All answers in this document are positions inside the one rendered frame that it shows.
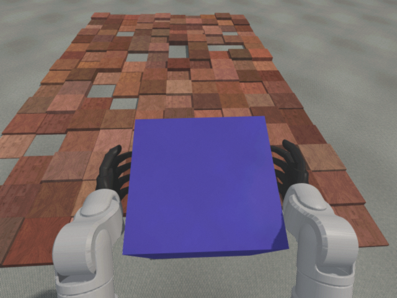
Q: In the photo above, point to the right robot hand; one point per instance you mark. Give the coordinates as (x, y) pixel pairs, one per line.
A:
(294, 167)

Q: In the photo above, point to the left robot hand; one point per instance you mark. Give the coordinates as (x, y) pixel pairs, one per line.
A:
(109, 173)

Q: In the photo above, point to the carton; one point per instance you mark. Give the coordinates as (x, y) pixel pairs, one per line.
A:
(202, 187)

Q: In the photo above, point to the robot left forearm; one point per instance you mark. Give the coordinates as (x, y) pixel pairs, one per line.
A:
(82, 250)

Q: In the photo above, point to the robot right forearm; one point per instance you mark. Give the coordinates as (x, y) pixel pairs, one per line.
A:
(327, 245)

